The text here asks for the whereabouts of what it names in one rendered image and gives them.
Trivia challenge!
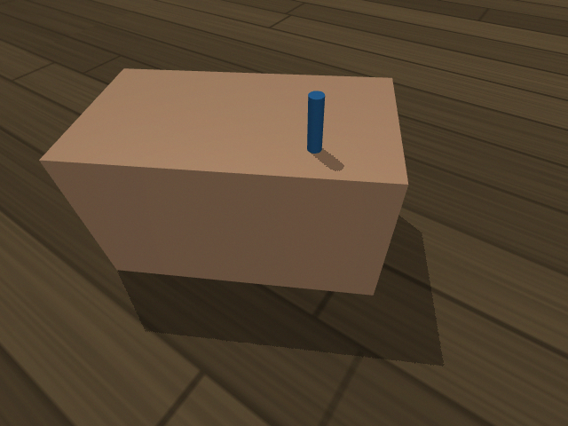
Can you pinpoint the can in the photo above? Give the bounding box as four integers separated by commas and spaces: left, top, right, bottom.
307, 91, 325, 154

